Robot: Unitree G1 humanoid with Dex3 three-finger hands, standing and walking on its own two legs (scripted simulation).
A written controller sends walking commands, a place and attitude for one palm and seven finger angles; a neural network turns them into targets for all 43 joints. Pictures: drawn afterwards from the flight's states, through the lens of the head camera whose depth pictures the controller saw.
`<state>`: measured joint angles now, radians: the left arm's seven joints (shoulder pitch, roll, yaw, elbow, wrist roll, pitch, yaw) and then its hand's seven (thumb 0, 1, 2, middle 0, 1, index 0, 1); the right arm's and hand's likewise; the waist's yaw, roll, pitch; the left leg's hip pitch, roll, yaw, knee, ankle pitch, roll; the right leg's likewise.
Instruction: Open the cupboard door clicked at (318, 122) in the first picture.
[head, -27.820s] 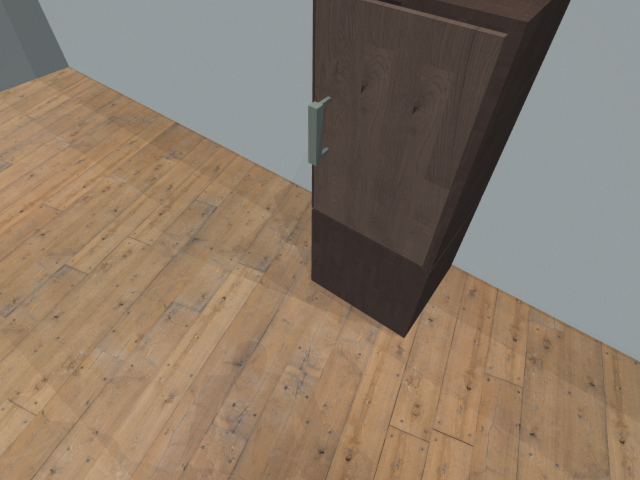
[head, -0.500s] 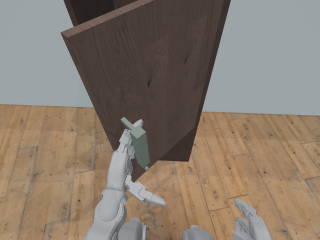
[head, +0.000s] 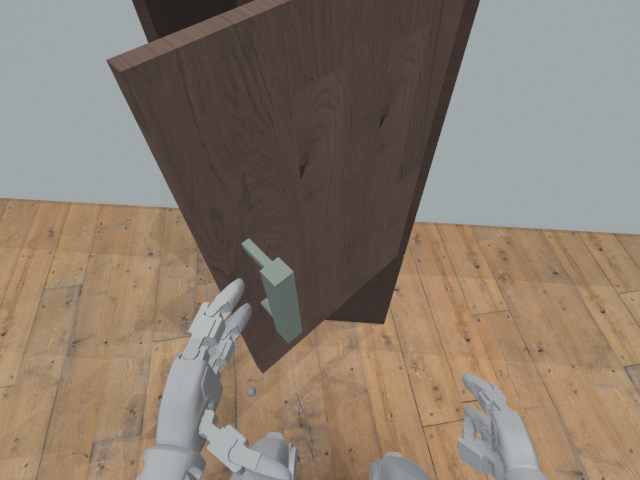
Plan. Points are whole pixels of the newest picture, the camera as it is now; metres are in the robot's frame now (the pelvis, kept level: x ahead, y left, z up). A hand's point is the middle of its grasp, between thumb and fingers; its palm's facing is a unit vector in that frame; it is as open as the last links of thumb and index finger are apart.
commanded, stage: slide the hand sideways off the handle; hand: left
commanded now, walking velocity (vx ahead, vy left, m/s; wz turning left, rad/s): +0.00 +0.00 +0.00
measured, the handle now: (272, 293) +0.33 +0.08 +0.05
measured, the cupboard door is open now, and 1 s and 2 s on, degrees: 48 48 48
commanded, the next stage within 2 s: draw the hand back to the body in 0.26 s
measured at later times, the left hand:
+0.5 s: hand (213, 423) +0.18 +0.12 +0.07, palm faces -0.07 -1.00 -0.06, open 16.3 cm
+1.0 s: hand (96, 398) +0.18 +0.19 +0.14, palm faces +0.12 -0.95 -0.29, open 15.4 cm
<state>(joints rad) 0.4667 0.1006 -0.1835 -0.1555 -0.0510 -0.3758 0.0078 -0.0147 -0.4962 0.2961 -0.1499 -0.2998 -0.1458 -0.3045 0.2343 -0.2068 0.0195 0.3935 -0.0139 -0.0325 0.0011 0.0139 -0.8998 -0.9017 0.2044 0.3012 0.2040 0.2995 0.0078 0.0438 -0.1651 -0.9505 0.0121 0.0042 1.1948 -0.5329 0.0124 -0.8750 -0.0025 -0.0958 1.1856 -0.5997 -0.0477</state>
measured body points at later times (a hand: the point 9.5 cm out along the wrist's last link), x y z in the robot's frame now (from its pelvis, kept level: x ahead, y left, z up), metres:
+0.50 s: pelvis -0.01 -0.01 -0.01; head +0.04 -0.03 +0.44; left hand +0.18 +0.17 +0.08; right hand +0.18 -0.24 -0.08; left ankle +0.02 +0.11 -0.64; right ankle -0.01 -0.09 -0.64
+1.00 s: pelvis +0.01 +0.01 +0.06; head +0.01 -0.01 +0.51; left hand +0.17 +0.24 +0.16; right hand +0.19 -0.22 -0.01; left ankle +0.02 +0.11 -0.64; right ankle -0.01 -0.09 -0.64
